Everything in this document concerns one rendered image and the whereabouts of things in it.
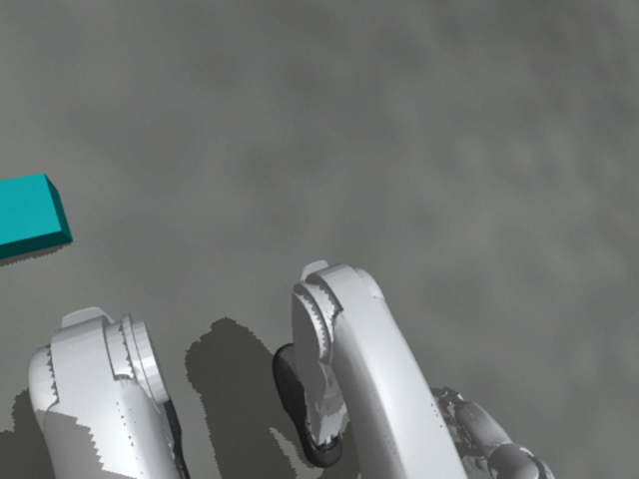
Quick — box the right robot arm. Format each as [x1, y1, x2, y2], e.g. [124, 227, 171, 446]
[487, 443, 555, 479]

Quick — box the left robot foot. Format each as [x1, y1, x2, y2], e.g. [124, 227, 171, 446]
[163, 395, 191, 479]

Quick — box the carton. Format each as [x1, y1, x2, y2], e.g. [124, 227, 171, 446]
[0, 174, 73, 259]

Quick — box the right robot foot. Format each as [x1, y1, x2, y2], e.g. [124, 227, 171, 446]
[273, 343, 342, 468]

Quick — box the right robot hand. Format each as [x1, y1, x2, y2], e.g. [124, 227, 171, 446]
[429, 386, 513, 475]

